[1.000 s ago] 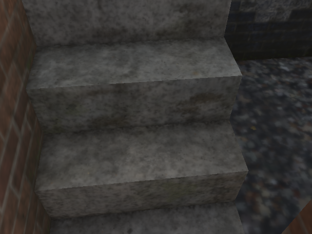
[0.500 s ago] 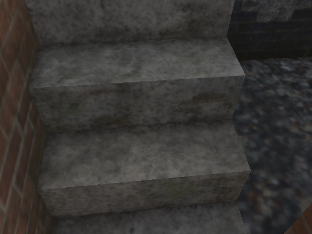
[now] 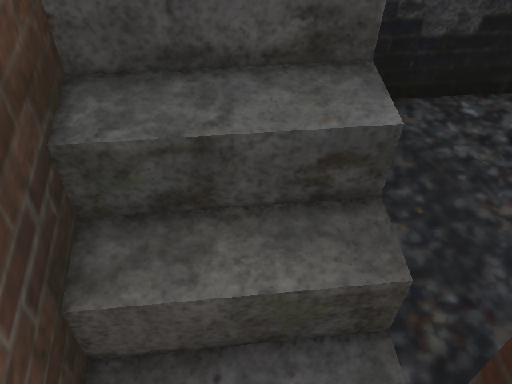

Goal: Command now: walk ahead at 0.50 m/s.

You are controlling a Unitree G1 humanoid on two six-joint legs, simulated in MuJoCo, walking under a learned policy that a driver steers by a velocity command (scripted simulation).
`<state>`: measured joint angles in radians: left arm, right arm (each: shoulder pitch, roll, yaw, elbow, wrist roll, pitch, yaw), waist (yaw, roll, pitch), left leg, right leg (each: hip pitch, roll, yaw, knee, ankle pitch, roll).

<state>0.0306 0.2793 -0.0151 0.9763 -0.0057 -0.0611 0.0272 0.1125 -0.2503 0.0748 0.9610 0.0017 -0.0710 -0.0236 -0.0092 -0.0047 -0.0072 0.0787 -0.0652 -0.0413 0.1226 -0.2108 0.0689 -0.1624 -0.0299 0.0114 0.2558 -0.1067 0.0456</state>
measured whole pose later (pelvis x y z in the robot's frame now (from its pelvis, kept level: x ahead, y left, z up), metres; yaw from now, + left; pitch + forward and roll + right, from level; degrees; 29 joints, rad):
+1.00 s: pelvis +0.00 +0.00 +0.00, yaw +0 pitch +1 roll -1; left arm 0.03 0.28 -0.01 0.98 -0.01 -0.06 0.03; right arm 0.11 -0.25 0.08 0.97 0.00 -0.07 -0.02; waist -0.01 -0.01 -0.01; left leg 0.08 -0.06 -0.05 0.12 -0.21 0.07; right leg -0.16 -0.03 0.01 0.25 -0.11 0.05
